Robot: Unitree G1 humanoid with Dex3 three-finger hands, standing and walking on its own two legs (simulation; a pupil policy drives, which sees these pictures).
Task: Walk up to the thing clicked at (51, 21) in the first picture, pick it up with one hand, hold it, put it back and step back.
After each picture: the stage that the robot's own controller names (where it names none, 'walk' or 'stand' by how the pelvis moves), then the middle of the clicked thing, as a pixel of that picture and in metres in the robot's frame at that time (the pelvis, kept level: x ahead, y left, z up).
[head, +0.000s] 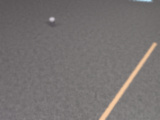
stand; (52, 22) +1.83 +0.39 -0.72
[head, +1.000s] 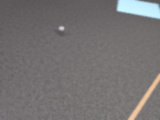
walk; (61, 31) +1.70 +0.17 -0.70
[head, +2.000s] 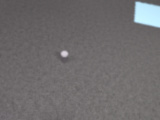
walk; (64, 57) +1.08 +0.12 -0.71
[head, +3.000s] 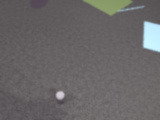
walk; (60, 98) +0.65 +0.13 -0.71
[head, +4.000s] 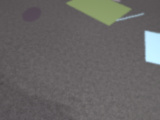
stand; out of the picture +0.42 +0.17 -0.71
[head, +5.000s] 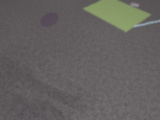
stand; out of the picture +0.38 +0.15 -0.72
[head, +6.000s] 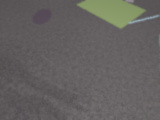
stand; out of the picture +0.33 +0.16 -0.72
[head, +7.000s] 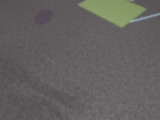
stand; out of the picture +0.35 +0.16 -0.72
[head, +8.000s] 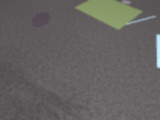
stand; out of the picture +0.36 +0.18 -0.73
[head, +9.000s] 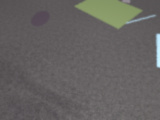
stand; out of the picture +0.35 +0.18 -0.73
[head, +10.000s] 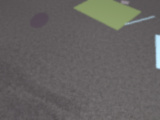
stand; out of the picture +0.34 +0.18 -0.73
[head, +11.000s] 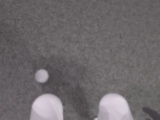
go down; (42, 78) +0.42 +0.18 -0.43
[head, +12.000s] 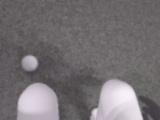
go down; (31, 66) +0.44 +0.20 -0.31
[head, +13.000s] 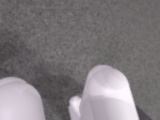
close in; out of the picture +0.43 +0.23 -0.23
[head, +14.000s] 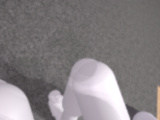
close; out of the picture +0.42 +0.25 -0.22
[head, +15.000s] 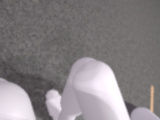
lift; out of the picture +0.42 +0.25 -0.23
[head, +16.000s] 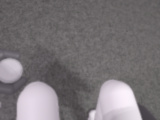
lift; (10, 75) +0.34 +0.24 -0.09
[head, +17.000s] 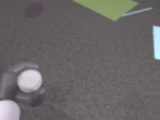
hold; (32, 89) +0.32 +0.17 +0.05
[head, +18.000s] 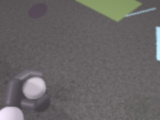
hold; (37, 95) +0.31 +0.16 +0.01
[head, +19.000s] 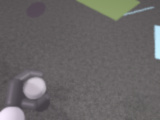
hold; (37, 95) +0.31 +0.16 +0.01
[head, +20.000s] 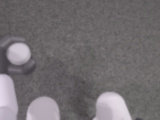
crouch; (22, 60) +0.42 +0.19 -0.08
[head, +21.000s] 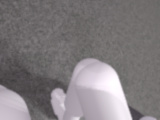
lower; out of the picture +0.43 +0.27 -0.23
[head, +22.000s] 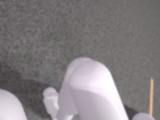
lower; out of the picture +0.44 +0.27 -0.23
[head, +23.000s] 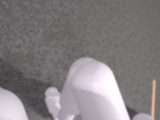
lower; out of the picture +0.44 +0.28 -0.23
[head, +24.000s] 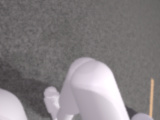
lower; out of the picture +0.45 +0.28 -0.23
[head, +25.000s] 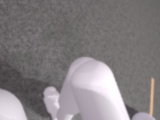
loosen; out of the picture +0.44 +0.27 -0.23
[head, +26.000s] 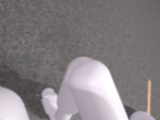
withdraw; out of the picture +0.44 +0.24 -0.24
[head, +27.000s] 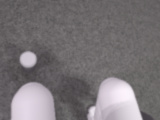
walk; (28, 62) +0.45 +0.20 -0.30
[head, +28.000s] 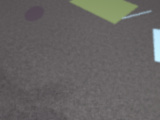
stand; out of the picture +0.38 +0.14 -0.65
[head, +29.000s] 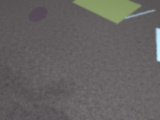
stand; out of the picture +0.39 +0.16 -0.67
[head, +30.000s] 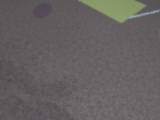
stand; out of the picture +0.39 +0.15 -0.67
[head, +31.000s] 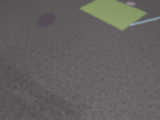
walk; out of the picture +0.40 +0.16 -0.72
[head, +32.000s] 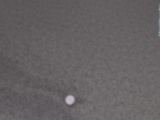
walk; (70, 101) +0.50 +0.12 -0.71
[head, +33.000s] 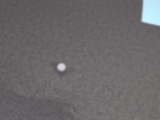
walk; (61, 70) +0.80 +0.13 -0.70
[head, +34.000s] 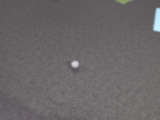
stand; (75, 67) +1.00 +0.12 -0.71
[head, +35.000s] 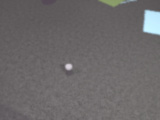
stand; (68, 69) +1.01 +0.14 -0.72
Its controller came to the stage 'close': yes
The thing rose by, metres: 0.72
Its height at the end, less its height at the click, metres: +0.00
